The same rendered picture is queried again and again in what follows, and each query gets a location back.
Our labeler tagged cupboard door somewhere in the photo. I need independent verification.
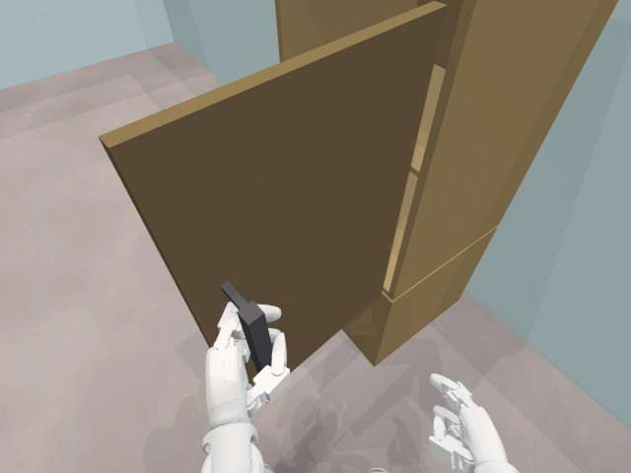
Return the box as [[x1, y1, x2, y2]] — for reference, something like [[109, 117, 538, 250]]
[[98, 1, 448, 387]]

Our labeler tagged robot left forearm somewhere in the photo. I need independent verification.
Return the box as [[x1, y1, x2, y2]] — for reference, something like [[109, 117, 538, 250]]
[[201, 422, 266, 473]]

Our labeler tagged right robot hand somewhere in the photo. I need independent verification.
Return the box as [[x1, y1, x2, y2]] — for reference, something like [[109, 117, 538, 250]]
[[429, 373, 508, 473]]

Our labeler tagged left robot hand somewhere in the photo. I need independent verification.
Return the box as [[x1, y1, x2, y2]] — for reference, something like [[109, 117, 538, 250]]
[[206, 302, 291, 431]]

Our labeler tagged handle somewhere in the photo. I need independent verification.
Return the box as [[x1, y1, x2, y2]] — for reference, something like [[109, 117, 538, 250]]
[[220, 281, 273, 373]]

